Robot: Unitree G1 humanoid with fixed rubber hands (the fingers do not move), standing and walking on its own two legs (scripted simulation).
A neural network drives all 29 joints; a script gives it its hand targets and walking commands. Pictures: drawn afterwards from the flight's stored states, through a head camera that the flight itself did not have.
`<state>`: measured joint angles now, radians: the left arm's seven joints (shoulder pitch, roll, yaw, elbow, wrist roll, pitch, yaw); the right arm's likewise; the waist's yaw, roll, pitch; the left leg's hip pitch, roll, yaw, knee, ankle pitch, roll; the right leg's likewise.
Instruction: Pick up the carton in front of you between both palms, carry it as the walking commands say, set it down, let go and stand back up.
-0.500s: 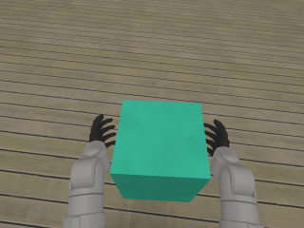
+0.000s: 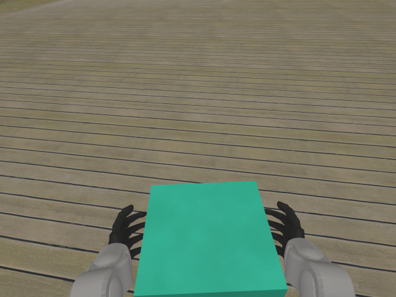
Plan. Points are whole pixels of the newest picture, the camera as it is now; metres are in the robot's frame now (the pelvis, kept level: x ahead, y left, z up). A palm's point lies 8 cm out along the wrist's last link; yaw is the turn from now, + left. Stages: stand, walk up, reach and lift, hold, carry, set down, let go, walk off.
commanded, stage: carry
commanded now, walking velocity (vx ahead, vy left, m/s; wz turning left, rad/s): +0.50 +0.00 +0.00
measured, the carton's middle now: (206, 262) +0.22 +0.00 -0.01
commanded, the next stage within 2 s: none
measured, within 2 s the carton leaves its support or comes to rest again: neither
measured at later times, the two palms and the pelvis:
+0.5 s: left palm (135, 143) +0.51 +0.19 +0.06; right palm (246, 143) +0.49 -0.11 +0.07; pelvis +0.28 +0.06 -0.01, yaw -4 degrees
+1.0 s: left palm (165, 90) +0.81 +0.14 +0.07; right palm (247, 91) +0.81 -0.16 +0.06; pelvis +0.58 +0.00 -0.02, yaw +0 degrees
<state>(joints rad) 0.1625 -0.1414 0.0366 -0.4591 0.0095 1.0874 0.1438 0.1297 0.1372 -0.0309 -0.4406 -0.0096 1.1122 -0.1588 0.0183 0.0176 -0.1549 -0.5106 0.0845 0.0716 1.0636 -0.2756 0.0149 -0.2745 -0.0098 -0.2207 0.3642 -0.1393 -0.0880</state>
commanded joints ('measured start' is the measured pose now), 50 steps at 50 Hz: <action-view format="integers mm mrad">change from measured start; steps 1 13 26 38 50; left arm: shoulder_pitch -352 -390 -408 -368 -377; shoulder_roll -632 -535 -749 -596 -684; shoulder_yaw -538 -477 -581 -552 -524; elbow -86 -133 -155 -192 -168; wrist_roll -158 -140 -167 -143 -182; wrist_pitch -12 22 -2 35 23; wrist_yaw -55 6 -45 0 -40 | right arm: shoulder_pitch -308 -420 -398 -323 -402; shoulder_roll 680 577 771 567 713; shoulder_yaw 528 526 557 517 582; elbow -79 -165 -186 -192 -202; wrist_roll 114 166 187 173 190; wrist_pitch -39 8 -40 0 11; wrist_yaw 33 -3 64 38 39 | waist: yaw -26 -5 -32 -35 -8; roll -121 -141 69 138 -125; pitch -44 69 -172 35 -189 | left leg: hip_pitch -105 -175 530 544 -112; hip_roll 65 37 245 160 40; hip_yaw -3 65 -203 40 -79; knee -189 -505 -865 -947 194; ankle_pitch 127 244 239 333 -80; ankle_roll -30 -34 94 93 14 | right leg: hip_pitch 103 318 -333 -353 363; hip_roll -293 -259 -135 -92 -366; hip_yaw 289 177 202 41 455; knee -323 -265 745 220 -138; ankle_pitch -229 31 -133 129 95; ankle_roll -48 -40 68 105 -65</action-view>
